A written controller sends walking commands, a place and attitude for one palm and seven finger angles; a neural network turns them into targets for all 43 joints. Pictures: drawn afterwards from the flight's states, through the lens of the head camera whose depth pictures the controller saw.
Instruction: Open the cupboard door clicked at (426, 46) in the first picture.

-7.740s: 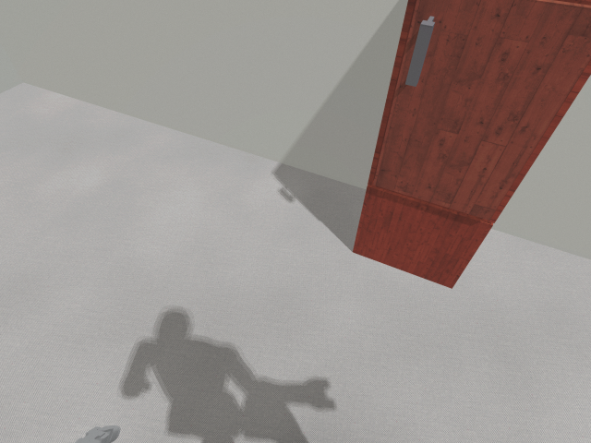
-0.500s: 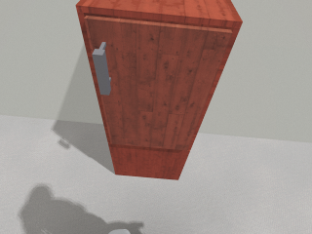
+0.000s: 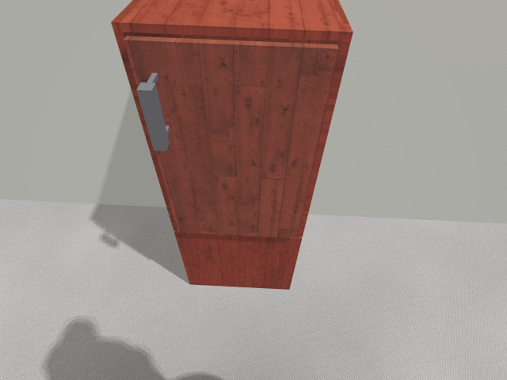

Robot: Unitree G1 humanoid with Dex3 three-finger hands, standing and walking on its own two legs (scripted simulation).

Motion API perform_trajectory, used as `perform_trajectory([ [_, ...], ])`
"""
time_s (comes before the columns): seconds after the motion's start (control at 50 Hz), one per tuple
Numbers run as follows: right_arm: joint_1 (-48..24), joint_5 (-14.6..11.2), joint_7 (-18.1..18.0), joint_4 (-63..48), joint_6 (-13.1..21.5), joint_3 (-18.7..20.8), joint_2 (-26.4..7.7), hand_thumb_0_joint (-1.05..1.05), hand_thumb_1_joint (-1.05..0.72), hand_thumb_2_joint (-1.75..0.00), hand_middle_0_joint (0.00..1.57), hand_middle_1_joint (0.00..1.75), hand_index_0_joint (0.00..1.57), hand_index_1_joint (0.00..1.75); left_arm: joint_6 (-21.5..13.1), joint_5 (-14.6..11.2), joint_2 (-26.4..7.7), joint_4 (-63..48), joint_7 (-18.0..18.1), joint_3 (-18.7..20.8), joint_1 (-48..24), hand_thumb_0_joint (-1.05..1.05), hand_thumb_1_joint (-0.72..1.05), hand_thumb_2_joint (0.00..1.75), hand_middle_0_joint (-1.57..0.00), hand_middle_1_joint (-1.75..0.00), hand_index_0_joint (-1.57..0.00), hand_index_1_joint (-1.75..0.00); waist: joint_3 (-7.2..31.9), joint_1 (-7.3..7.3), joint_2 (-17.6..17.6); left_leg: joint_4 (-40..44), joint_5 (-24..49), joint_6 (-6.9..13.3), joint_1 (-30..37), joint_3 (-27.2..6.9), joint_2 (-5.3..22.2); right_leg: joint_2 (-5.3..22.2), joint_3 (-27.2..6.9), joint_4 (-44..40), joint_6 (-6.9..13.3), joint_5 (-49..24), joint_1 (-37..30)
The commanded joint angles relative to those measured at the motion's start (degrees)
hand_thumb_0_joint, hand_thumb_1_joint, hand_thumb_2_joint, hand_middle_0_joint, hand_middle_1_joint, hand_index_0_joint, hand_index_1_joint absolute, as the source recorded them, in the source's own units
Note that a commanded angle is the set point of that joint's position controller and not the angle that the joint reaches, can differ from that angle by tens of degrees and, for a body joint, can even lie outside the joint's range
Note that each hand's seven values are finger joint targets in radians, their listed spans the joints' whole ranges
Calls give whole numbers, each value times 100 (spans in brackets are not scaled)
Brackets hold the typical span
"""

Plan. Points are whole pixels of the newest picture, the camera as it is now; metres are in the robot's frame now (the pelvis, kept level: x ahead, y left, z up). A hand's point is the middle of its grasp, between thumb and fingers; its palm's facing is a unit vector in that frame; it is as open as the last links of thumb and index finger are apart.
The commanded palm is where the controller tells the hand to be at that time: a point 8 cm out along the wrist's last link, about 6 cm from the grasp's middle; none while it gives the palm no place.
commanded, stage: come to a stop and stand still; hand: left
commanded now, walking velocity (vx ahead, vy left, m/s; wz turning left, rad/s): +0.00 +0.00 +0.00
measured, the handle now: (157, 112) +0.56 +0.23 +0.13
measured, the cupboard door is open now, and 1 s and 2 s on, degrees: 0 0 0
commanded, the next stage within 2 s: look again from close up in 0.08 s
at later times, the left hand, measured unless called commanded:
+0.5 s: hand out of the picture +0.00 +0.21 -0.16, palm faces +0.00 -0.97 -0.25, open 7.4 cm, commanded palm none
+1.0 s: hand (132, 323) +0.20 +0.20 -0.01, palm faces +0.25 -0.95 -0.17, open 7.5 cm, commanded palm +0.12 +0.24 -0.04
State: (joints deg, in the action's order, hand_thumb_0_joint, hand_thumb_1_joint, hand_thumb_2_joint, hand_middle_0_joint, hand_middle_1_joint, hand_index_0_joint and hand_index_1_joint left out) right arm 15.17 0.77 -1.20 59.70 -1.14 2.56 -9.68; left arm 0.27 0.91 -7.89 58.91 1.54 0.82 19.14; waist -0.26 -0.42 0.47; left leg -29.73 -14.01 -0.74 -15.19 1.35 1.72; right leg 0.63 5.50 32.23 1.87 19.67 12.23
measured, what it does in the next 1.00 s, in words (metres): stands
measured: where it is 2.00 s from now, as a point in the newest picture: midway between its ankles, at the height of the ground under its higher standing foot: outside the picture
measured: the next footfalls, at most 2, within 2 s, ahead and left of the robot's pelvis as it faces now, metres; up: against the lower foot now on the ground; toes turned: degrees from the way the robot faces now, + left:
none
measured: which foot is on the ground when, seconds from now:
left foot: down 0.00-1.00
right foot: down 0.00-1.00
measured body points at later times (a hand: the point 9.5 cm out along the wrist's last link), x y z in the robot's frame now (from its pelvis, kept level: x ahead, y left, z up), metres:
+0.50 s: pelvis -0.02 +0.02 +0.00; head -0.02 +0.00 +0.45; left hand +0.00 +0.26 -0.14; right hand -0.04 -0.18 -0.17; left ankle +0.02 +0.13 -0.73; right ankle -0.02 -0.09 -0.73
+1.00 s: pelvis +0.01 +0.01 -0.01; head +0.01 -0.01 +0.44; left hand +0.18 +0.25 +0.00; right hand +0.13 -0.25 -0.12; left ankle +0.02 +0.13 -0.73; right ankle -0.02 -0.09 -0.73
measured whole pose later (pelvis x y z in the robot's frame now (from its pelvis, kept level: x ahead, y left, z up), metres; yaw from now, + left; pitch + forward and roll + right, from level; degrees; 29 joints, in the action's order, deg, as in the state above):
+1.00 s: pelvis +0.01 +0.01 -0.01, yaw +0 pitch +2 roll +1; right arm 15.8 -1.8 -4.7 46.1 15.0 1.4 -14.3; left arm -6.0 -8.6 -10.1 4.7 6.6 2.7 26.7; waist 3.5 1.2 -2.7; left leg -35.0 -17.6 0.1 -19.7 1.3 0.2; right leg 2.2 5.3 35.6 0.7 22.2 15.7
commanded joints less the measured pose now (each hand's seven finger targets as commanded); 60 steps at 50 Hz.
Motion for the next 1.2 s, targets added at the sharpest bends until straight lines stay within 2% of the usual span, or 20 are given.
perform_trajectory([
  [0.0,13,14,-75,-116,221,-117,-308,0,-90,-90,20,30,20,30,-134,-19,-465,-67,37,70,339,0,90,90,-20,-30,-20,-30,-93,-125,-303,650,1538,293,231,-483,564,543,-697,-986,-37,-1264,26],
  [0.08,120,-9,-85,50,207,-169,-259,0,-90,-90,20,30,20,30,-133,-36,-527,122,15,52,259,0,90,90,-20,-30,-20,-30,-85,-78,-309,815,790,195,165,-363,454,575,-739,-1230,4,-1060,-240],
  [0.1,-348,-49,-33,-297,260,-124,-540,0,-90,-90,20,30,20,30,-239,54,-687,279,278,39,649,0,90,90,-20,-30,-20,-30,-617,-221,-388,-399,679,24,-26,-89,363,880,-1241,-1325,-90,-2918,251],
  [0.12,152,-28,17,-415,170,-145,-164,0,-90,-90,20,30,20,30,-287,33,-973,-46,220,39,191,0,90,90,-20,-30,-20,-30,-229,256,-339,-400,-388,55,39,-106,209,1206,-1411,-1488,218,-1170,450],
  [0.16,429,43,60,-332,129,-157,-237,0,-90,-90,20,30,20,30,-276,38,-905,-145,151,69,-173,0,90,90,-20,-30,-20,-30,-346,334,-377,-204,-279,130,206,-98,254,882,-1065,-1479,328,656,902],
  [0.32,474,75,23,-423,197,-185,-468,0,-90,-90,20,30,20,30,-134,5,-635,-131,53,38,83,0,90,90,-20,-30,-20,-30,-637,66,109,751,-994,332,-695,-541,328,386,-756,-899,135,889,562],
  [0.46,540,65,17,-237,241,-204,-447,0,-90,-90,20,30,20,30,-124,9,-640,-138,44,36,167,0,90,90,-20,-30,-20,-30,-589,-8,-51,1077,-1051,367,-698,-653,410,368,-695,-796,76,379,350],
  [0.76,381,5,-26,66,332,-233,-384,0,-90,-90,20,30,20,30,-215,1,-691,84,43,19,147,0,90,90,-20,-30,-20,-30,-204,29,-65,626,785,286,138,-263,382,542,-799,-903,56,-964,134],
  [0.78,-225,-67,17,-283,284,-159,-589,0,-90,-90,20,30,20,30,-232,33,-695,301,254,-4,617,0,90,90,-20,-30,-20,-30,-453,-220,259,-379,418,88,-143,-145,435,817,-1182,-1263,-30,-1948,269],
  [0.8,-75,-323,-244,-2336,1181,-29,-1536,0,-90,-90,20,30,20,30,-1505,-1219,-1893,-8976,283,490,-3629,0,88,89,-20,-32,-20,-32,2514,699,-1088,343,1021,296,1526,-48,-207,231,-539,-550,23,-1897,-195],
  [0.82,-505,-289,-460,-1894,1740,-249,-933,0,-90,-90,20,30,20,30,-1211,-729,-1680,-7614,603,657,-1141,0,85,88,-20,-33,-20,-33,2391,-2,-1893,476,1359,281,1796,20,-17,14,-322,-170,133,-1212,-63],
  [0.84,-506,-321,-489,-1582,1915,-154,-912,0,-90,-90,20,30,20,30,-915,-803,-1246,-7175,892,384,-928,0,83,87,-21,-34,-21,-34,1824,206,-1528,436,917,132,1088,-24,-2,-15,-125,-232,57,-852,142],
  [0.86,-352,-402,-403,-1509,1893,-124,-723,0,-90,-90,20,30,20,30,-254,-816,108,-5601,863,-327,926,0,81,86,-21,-36,-21,-36,855,220,-1031,493,569,195,530,-140,49,28,0,-267,9,-696,563],
  [0.9,-475,-395,-447,-2071,2024,-4,-1053,0,-90,-90,20,30,20,30,-571,-1020,-222,-7062,645,-176,119,0,76,84,-21,-39,-21,-39,276,360,-428,200,347,214,161,-245,-44,7,25,-371,-51,-608,879],
  [0.94,-475,-246,-398,-2364,2090,69,-1094,0,-90,-90,20,30,20,30,-1053,-945,-125,-6212,388,-26,768,0,71,82,-21,-42,-21,-42,-154,349,596,-304,356,253,-404,-271,-198,-64,86,-231,-104,-397,1461],
  [0.98,-593,-114,-261,-2540,1993,205,-1038,0,-90,-90,20,30,20,30,-1659,-1066,58,-5240,-167,288,1854,0,67,80,-22,-45,-22,-45,-66,-46,1639,-817,495,140,-1145,-214,-196,-128,131,350,-141,-631,1844],
  [1.02,-799,-99,-94,-2797,1884,319,-1029,0,-90,-90,20,30,20,30,-2416,-1322,-25,-5094,-915,641,2651,0,62,78,-22,-48,-22,-48,337,-346,1980,-1240,604,53,-1756,-130,-246,-73,8,900,-182,-1465,1677],
  [1.08,-1014,-164,71,-3287,1725,410,-1095,0,-90,-90,20,30,20,30,-3102,-1552,-893,-5279,-2001,1522,2515,0,55,75,-22,-53,-22,-53,1038,-472,857,-1782,974,-10,-1968,72,-379,113,-328,1512,-152,-2836,1209],
  [1.14,-1004,-152,7,-3683,1539,375,-1022,0,-90,-90,20,30,20,30,-2999,-1668,-1453,-6642,-2077,2013,1879,0,48,72,-23,-57,-23,-57,1797,-546,-395,-1921,1108,87,-1710,209,-405,129,-556,1601,-150,-2856,994],
  [1.18,-827,-167,-54,-3794,1466,341,-849,0,-90,-90,20,30,20,30,-3050,-1808,-1275,-7499,-1894,1980,1472,0,43,70,-23,-60,-23,-60,2166,-348,-850,-2050,1257,154,-1355,171,-334,96,-604,1546,-188,-2905,1107],
])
